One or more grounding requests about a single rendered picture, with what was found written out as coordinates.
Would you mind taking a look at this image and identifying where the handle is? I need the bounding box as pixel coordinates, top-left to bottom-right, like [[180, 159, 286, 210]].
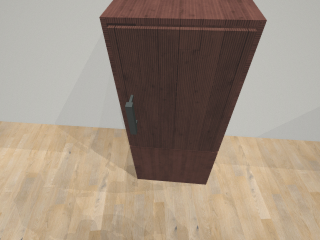
[[125, 95, 138, 135]]

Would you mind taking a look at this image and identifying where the cupboard door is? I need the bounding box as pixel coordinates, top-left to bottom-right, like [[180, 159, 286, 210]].
[[107, 25, 257, 152]]

